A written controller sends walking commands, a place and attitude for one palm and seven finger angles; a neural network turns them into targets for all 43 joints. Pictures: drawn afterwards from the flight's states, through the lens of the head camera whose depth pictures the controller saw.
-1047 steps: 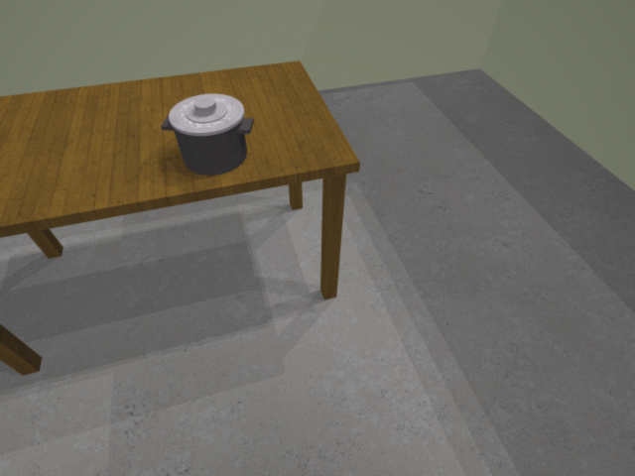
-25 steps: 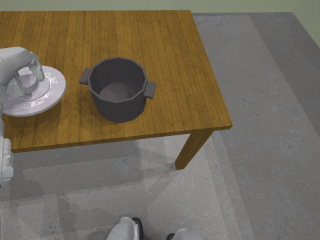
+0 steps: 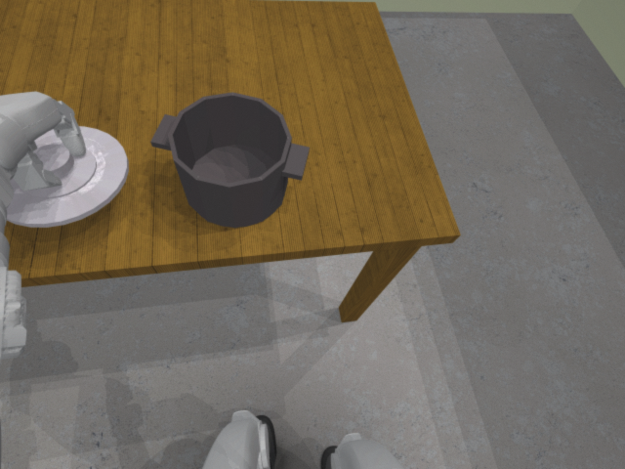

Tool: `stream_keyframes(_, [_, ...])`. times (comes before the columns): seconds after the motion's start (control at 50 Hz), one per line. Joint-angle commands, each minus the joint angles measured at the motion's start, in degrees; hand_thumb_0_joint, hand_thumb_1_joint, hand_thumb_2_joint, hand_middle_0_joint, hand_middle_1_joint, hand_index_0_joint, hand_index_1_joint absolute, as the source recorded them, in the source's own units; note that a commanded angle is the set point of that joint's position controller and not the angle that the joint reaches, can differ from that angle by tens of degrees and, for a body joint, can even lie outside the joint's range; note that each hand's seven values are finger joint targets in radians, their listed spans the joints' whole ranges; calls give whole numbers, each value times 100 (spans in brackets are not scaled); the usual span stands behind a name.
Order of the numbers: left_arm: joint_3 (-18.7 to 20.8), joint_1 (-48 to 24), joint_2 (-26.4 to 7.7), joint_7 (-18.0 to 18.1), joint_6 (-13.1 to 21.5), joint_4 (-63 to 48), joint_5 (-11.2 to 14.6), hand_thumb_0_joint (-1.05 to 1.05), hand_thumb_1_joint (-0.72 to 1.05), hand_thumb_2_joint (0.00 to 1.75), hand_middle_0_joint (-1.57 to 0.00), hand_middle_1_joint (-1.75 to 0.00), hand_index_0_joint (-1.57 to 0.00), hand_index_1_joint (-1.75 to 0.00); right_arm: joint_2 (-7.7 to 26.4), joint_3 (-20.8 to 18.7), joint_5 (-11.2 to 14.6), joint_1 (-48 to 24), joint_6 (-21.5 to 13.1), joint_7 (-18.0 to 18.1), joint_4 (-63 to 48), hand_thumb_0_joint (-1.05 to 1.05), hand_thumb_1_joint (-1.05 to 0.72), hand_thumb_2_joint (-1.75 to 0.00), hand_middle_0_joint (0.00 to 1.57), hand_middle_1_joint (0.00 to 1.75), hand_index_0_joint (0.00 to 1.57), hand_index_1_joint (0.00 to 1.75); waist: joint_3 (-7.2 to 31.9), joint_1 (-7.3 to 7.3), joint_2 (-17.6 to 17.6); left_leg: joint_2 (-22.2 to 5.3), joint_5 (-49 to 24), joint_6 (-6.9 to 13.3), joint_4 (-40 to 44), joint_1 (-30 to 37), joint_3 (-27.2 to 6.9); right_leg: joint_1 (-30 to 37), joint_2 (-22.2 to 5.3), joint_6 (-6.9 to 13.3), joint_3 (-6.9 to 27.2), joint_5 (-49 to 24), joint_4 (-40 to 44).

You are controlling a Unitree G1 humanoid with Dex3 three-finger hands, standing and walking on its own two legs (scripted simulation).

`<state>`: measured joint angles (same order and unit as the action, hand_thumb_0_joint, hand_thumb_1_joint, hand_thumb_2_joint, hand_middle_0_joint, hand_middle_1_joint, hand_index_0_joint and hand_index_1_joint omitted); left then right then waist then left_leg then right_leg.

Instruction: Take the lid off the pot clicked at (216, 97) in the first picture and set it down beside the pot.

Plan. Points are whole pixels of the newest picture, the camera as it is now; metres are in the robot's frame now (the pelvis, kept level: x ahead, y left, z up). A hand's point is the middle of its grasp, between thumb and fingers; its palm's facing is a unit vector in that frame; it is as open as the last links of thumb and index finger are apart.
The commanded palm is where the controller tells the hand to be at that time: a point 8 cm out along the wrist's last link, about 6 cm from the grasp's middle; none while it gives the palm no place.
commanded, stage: lower the lid onto the table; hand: left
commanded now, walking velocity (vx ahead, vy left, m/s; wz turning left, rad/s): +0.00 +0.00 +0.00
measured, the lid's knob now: (51, 161) +0.51 +0.31 +0.01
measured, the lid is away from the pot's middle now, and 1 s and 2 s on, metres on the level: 0.23 0.24 0.24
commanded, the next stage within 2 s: open the fingers wide in 0.52 s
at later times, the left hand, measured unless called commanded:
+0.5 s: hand (53, 177) +0.49 +0.31 +0.00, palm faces -0.48 -0.13 -0.87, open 7.8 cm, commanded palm +0.55 +0.29 +0.06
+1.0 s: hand (52, 198) +0.47 +0.31 -0.01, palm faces -0.47 -0.14 -0.87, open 7.8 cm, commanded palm +0.51 +0.29 +0.06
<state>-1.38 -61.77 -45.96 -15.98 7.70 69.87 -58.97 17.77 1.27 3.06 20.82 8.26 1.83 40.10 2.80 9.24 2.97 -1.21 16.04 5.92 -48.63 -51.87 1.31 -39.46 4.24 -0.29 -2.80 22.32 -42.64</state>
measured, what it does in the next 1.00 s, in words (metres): stands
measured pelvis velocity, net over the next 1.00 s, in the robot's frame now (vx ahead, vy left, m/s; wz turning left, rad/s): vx -0.01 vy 0.01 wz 0.00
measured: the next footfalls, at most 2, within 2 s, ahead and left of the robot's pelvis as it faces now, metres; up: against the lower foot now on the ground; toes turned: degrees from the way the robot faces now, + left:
none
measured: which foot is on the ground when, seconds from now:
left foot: down 0.00-1.00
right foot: down 0.00-1.00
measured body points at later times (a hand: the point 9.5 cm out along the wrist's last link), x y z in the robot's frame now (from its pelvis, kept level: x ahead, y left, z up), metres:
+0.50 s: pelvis -0.01 +0.00 -0.02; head +0.14 +0.04 +0.41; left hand +0.51 +0.31 +0.05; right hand -0.04 -0.28 -0.11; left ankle +0.07 +0.05 -0.70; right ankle -0.03 -0.14 -0.69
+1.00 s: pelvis -0.01 +0.01 -0.01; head +0.13 +0.05 +0.41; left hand +0.49 +0.32 +0.04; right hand +0.00 -0.27 -0.12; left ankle +0.07 +0.05 -0.70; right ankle -0.03 -0.14 -0.69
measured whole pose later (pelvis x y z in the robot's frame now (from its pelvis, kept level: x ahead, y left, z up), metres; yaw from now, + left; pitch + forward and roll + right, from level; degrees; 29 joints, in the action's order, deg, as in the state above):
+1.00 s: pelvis -0.01 +0.01 -0.01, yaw +0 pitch +21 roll -8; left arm -2.0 -57.8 -42.1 -11.5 5.3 68.4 -59.0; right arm 16.7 0.9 2.5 19.4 9.9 -0.2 38.9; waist 3.9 8.3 3.6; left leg -0.9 17.5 6.5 -53.8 -57.3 0.3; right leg -44.5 4.3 0.1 -3.7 24.3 -47.9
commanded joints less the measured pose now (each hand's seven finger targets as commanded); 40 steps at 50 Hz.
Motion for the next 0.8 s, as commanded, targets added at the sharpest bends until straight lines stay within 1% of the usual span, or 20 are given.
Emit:
stream_keyframes(0.0, [212,-2926,-1594,327,-23,-1118,40,0,68,94,-80,-110,-80,-107,1258,-433,-34,1080,2,92,-91,0,-90,-90,20,30,20,30,2789,146,1065,-82,-1361,-186,280,4397,-944,-1533,349,318,-146,-718,495])
stream_keyframes(0.06, [420,-2987,-1811,374,18,-1361,3,0,68,94,-80,-110,-80,-107,1265,-443,-59,1114,17,98,-121,0,-90,-90,20,30,20,30,3197,84,1214,-74,-1670,-186,189,4614,-984,-1493,354,328,-137,-805,417])
stream_keyframes(0.12, [236,-2813,-1615,425,-83,-875,-8,0,68,94,-80,-110,-80,-107,1248,-414,-33,1075,1,91,-121,0,-90,-90,20,30,20,30,2751,194,840,-61,-1063,-164,179,4077,-938,-1606,361,304,-149,-597,404])
stream_keyframes(0.24, [276,-3091,-1718,443,-20,-1285,-43,0,68,94,-80,-110,-80,-107,1234,-374,-48,1105,-16,104,-166,0,-90,-90,20,30,20,30,3071,141,1313,-99,-1321,-186,80,4269,-996,-1716,358,350,-189,-668,210])
stream_keyframes(0.28, [421,-2996,-1925,464,-28,-1164,-57,0,68,94,-80,-110,-80,-107,1271,-378,-68,1148,2,117,-163,0,-90,-90,20,30,20,30,3154,160,1139,-95,-1294,-176,-1,4142,-1006,-1708,371,327,-169,-653,178])
stream_keyframes(0.3, [245,-2934,-1706,468,-97,-893,-49,0,68,94,-80,-110,-80,-107,1230,-368,-39,1141,-17,104,-132,0,-90,-90,20,30,20,30,2913,235,996,-98,-1095,-180,-1,3999,-968,-1776,373,318,-173,-534,190])
stream_keyframes(0.32, [290,-2921,-1771,478,-104,-935,-66,0,68,94,-80,-110,-80,-107,1259,-372,-51,1161,-13,106,-149,0,-90,-90,20,30,20,30,2887,228,978,-103,-948,-176,24,3898,-1002,-1798,363,311,-185,-510,181])
stream_keyframes(0.34, [199,-3105,-1655,456,-61,-1144,-46,0,68,94,-80,-110,-80,-107,1250,-359,-52,1146,-17,108,-144,0,-90,-90,20,30,20,30,2990,209,1313,-113,-1178,-193,9,4108,-1018,-1914,351,341,-199,-573,129])
stream_keyframes(0.36, [383,-3141,-1883,480,-40,-1299,-84,0,68,94,-80,-110,-80,-107,1268,-382,-79,1174,7,104,-109,0,-90,-90,20,30,20,30,3176,168,1408,-131,-1281,-200,-49,4269,-1042,-1914,367,341,-187,-585,113])
stream_keyframes(0.42, [261,-3073,-1734,495,-100,-1089,-88,0,68,94,-80,-110,-80,-107,1233,-367,-77,1199,-1,91,-92,0,-90,-90,20,30,20,30,3065,229,1208,-132,-1256,-198,-115,4053,-1013,-1921,384,339,-195,-576,80])
stream_keyframes(0.44, [239,-3129,-1665,480,-84,-1172,-66,0,68,94,-80,-110,-80,-107,1232,-360,-76,1212,-10,82,-104,0,-90,-90,20,30,20,30,3073,210,1409,-139,-1540,-222,-128,4203,-1050,-2019,370,354,-209,-624,42])
stream_keyframes(0.48, [473,-3042,-1954,504,-70,-1220,-119,0,68,94,-80,-110,-80,-107,1256,-386,-110,1247,29,85,-101,0,-90,-90,20,30,20,30,3313,180,1420,-137,-1657,-228,-232,4279,-1092,-2042,395,343,-202,-657,15])
stream_keyframes(0.56, [294,-2909,-1687,510,-117,-873,-140,0,68,94,-80,-110,-80,-107,1219,-360,-114,1232,38,55,-79,0,-90,-90,20,30,20,30,3016,249,1231,-136,-1493,-225,-294,3995,-1054,-2201,416,339,-237,-540,-54])
stream_keyframes(0.58, [389,-2747,-1828,517,-117,-740,-164,0,68,94,-80,-110,-80,-107,1231,-346,-116,1248,47,54,-129,0,-90,-90,20,30,20,30,2964,236,1133,-103,-1388,-213,-331,3783,-1037,-2179,421,333,-247,-531,-78])
stream_keyframes(0.6, [630,-1520,-1651,498,-120,-920,-109,0,68,94,-80,-110,-80,-107,1137,-445,-101,1193,107,-63,-350,0,-90,-90,20,30,20,30,3446,-188,1300,-22,-1796,-308,-220,4079,-1070,-1885,436,409,-269,-569,-60])
stream_keyframes(0.64, [520,-1916,-1427,486,-62,-1636,-11,0,65,92,-77,-109,-78,-106,1127,-518,-129,1093,191,-137,-318,0,-90,-90,20,30,20,30,3710,-71,1492,-111,-2473,-357,-279,4676,-1095,-1988,430,396,-250,-809,-37])
stream_keyframes(0.66, [658,-2120,-1685,529,-59,-1780,-35,0,63,90,-76,-109,-77,-106,1162,-531,-141,1073,261,-140,-269,0,-90,-90,20,30,20,30,3657,-52,1421,-130,-2353,-365,-246,4689,-1153,-2016,442,364,-231,-756,21])
stream_keyframes(0.72, [451,-2303,-1551,667,-234,-1271,-22,0,59,88,-72,-107,-73,-105,1180,-480,-84,1058,261,-132,-204,0,-90,-90,20,30,20,30,2963,106,1098,-71,-1360,-261,-102,4110,-1078,-1991,428,357,-208,-504,116])
stream_keyframes(0.76, [549,-2487,-1674,737,-195,-1577,-66,0,55,86,-70,-106,-71,-104,1219,-488,-84,1044,261,-118,-197,0,-90,-90,20,30,20,30,3121,9,1451,-124,-1449,-356,19,4478,-1277,-2151,395,381,-206,-453,71])
stream_keyframes(0.78, [296,-2292,-1327,750,-263,-1232,-71,0,54,85,-69,-106,-69,-104,1170,-480,-78,1025,233,-126,-183,0,-90,-90,20,30,20,30,2962,86,1319,-103,-1242,-330,2,4393,-1223,-2200,409,388,-208,-345,88])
